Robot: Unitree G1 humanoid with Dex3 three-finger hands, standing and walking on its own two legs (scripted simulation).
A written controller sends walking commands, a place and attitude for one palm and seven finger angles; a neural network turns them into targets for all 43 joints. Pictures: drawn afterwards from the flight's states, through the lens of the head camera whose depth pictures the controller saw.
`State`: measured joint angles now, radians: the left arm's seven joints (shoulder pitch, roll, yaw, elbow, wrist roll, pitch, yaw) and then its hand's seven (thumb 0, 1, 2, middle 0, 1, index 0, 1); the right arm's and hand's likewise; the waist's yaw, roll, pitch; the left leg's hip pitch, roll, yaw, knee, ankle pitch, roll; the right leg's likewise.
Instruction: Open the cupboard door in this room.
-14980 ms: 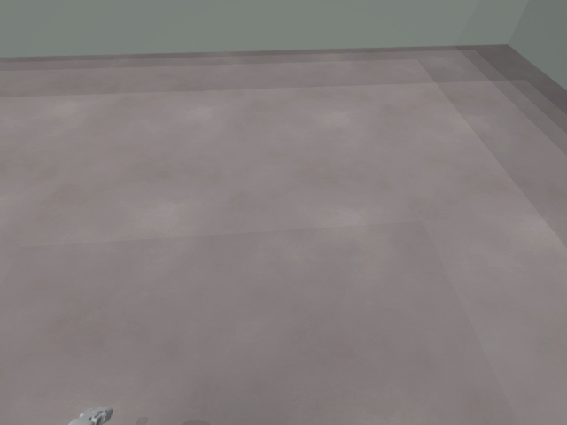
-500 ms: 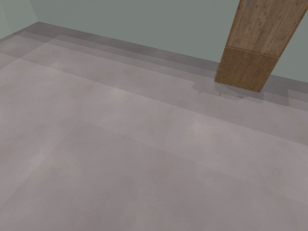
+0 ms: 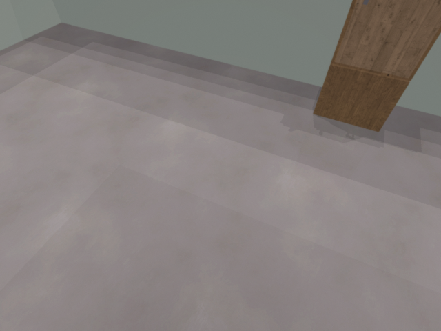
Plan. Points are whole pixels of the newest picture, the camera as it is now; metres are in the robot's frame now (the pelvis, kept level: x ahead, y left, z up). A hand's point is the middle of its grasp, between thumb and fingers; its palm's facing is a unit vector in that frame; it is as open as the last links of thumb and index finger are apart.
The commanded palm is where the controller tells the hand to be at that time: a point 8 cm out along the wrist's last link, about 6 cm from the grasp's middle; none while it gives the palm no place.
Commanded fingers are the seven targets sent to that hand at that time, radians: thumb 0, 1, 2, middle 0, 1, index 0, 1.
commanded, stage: stand and wait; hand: left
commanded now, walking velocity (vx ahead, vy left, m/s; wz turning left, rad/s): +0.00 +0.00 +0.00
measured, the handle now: out of the picture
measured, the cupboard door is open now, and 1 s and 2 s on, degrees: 0 0 0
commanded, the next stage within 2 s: turn or walk to find it in 0.04 s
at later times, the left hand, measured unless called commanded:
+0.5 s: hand out of the picture +0.03 +0.21 -0.17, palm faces +0.03 -0.97 -0.26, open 7.4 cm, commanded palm none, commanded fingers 0.00 0.90 0.90 -0.20 -0.30 -0.20 -0.30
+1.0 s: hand out of the picture +0.10 +0.25 -0.15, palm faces +0.01 -0.93 -0.37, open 7.4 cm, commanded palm none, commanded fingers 0.00 0.90 0.90 -0.20 -0.30 -0.20 -0.30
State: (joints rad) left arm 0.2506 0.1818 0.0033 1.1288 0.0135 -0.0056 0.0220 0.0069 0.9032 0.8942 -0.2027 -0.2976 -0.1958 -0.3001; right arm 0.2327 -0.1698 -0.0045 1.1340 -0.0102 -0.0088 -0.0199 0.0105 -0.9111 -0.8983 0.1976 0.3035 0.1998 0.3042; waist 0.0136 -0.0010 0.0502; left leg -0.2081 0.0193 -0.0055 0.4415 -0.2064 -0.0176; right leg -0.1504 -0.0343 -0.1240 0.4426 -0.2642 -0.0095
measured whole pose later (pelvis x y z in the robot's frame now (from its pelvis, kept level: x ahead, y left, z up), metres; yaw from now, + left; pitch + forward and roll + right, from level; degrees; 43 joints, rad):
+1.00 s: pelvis +0.02 -0.01 +0.00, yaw +1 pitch -1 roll +0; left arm 0.10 0.35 0.01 1.09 0.01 0.00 0.01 0.01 0.90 0.89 -0.20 -0.30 -0.20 -0.30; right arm 0.11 -0.36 0.01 1.08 -0.02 0.00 -0.01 0.01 -0.90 -0.90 0.20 0.30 0.20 0.30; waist 0.01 0.01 0.05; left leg -0.16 0.02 -0.02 0.39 -0.20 -0.03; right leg -0.09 -0.03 -0.14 0.38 -0.26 -0.01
